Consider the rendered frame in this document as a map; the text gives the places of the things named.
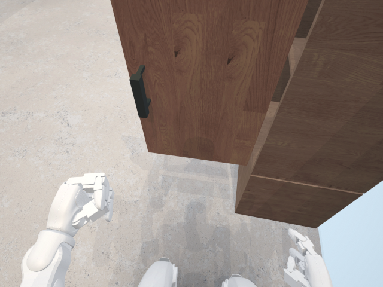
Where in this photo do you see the robot left thigh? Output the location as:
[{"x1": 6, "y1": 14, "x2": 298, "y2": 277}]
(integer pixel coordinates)
[{"x1": 138, "y1": 261, "x2": 178, "y2": 287}]

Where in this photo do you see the handle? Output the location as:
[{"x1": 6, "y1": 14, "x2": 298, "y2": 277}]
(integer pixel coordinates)
[{"x1": 129, "y1": 65, "x2": 151, "y2": 118}]

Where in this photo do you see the cupboard door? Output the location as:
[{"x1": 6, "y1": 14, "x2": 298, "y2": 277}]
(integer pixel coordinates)
[{"x1": 110, "y1": 0, "x2": 308, "y2": 166}]

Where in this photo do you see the robot left hand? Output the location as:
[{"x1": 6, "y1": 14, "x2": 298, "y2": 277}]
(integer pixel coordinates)
[{"x1": 46, "y1": 173, "x2": 115, "y2": 237}]

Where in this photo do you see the robot left forearm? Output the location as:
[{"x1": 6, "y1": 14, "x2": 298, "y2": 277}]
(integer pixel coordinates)
[{"x1": 20, "y1": 229, "x2": 75, "y2": 287}]

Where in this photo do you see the robot right hand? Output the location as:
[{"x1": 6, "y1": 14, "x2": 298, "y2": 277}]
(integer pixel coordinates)
[{"x1": 284, "y1": 228, "x2": 333, "y2": 287}]

